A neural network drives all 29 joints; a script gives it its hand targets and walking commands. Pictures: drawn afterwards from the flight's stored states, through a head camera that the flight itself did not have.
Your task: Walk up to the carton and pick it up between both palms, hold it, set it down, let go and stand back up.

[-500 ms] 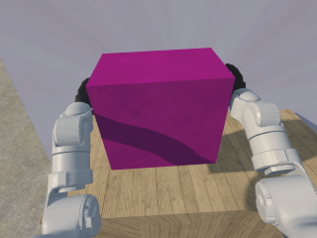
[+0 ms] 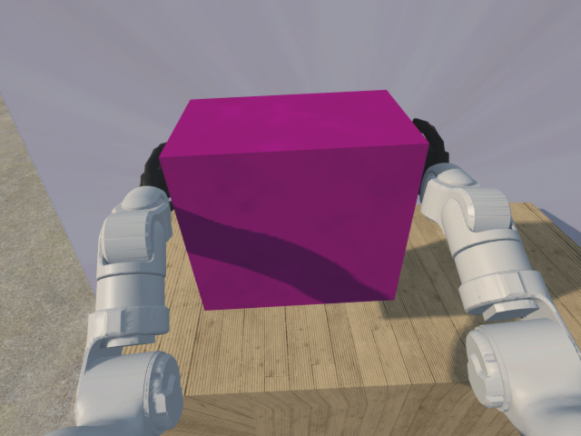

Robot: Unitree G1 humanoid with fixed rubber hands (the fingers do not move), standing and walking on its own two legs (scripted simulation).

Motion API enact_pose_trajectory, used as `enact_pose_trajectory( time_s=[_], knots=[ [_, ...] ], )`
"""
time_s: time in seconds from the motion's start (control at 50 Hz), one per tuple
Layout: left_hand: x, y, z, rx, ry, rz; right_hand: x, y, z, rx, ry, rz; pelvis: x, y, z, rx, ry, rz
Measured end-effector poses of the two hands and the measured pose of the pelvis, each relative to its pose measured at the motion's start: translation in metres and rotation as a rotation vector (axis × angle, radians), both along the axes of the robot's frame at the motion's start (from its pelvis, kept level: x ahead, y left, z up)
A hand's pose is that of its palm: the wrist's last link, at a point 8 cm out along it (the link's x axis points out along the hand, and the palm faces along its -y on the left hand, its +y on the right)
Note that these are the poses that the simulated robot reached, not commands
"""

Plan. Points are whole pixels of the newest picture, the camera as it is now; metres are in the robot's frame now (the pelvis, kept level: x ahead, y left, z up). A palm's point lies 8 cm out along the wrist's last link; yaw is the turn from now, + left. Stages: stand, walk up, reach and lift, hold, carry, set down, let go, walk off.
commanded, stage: hold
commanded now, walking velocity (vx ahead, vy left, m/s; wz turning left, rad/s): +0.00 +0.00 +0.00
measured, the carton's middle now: (294, 201) +0.38 +0.00 +0.21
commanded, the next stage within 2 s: none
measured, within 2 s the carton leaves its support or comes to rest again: neither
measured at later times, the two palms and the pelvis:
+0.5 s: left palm (150, 189) +0.37 +0.19 +0.24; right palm (425, 163) +0.38 -0.17 +0.27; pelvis +0.01 +0.01 +0.00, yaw +0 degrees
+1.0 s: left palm (154, 194) +0.36 +0.19 +0.23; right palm (430, 171) +0.37 -0.17 +0.26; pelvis +0.01 +0.01 +0.00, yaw +0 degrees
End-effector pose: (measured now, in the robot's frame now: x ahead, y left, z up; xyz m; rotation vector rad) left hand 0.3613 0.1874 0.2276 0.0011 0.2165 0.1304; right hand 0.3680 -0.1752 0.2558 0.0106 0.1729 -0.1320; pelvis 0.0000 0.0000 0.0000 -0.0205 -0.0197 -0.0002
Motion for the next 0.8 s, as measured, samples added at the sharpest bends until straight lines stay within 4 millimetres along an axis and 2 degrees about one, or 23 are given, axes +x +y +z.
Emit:
enact_pose_trajectory(
  time_s=[0.24,0.54,0.8],
  knots=[
    [0.002,0.001,-0.002,0.009,0.009,-0.006,0.002,0.001,0.000,0.006,0.010,-0.004,-0.002,0.002,0.000,-0.001,0.009,0.003],
    [0.005,0.008,0.009,0.003,-0.010,0.014,0.010,0.009,0.013,0.006,-0.008,0.013,0.007,0.006,0.000,-0.002,0.012,0.000],
    [0.004,0.005,0.002,-0.001,-0.016,0.008,0.007,0.005,0.006,0.002,-0.011,0.009,0.015,0.007,0.000,-0.006,-0.009,-0.001]
  ],
)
